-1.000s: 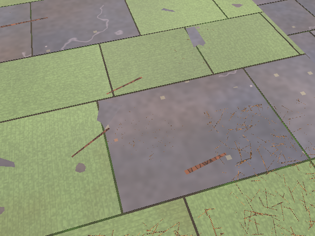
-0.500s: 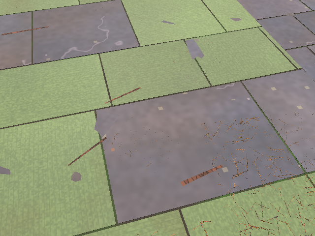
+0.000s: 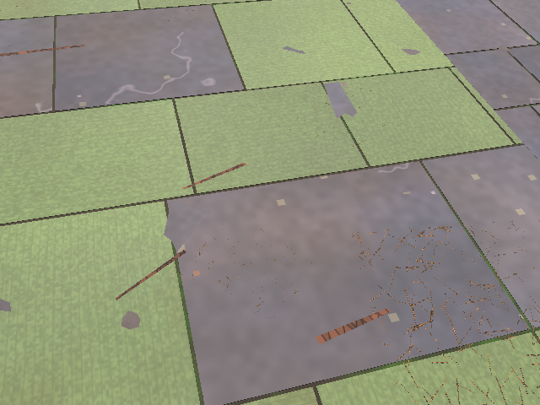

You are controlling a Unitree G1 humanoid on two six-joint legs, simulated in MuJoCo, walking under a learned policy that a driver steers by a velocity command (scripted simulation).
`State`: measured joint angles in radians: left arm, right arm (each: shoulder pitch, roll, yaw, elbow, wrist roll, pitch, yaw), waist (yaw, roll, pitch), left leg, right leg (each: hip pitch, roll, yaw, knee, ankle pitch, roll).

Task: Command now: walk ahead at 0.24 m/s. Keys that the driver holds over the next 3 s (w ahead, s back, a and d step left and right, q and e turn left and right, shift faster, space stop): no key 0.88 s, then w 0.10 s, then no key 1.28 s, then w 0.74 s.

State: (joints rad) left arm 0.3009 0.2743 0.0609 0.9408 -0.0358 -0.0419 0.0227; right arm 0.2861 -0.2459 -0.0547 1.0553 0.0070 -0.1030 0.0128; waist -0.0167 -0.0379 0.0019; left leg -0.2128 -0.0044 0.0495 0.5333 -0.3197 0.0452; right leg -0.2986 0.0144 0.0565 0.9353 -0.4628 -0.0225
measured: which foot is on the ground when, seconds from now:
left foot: down 0.00-0.36, up 0.38-0.52, down 0.54-1.00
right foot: up 0.00-0.30, down 0.32-1.00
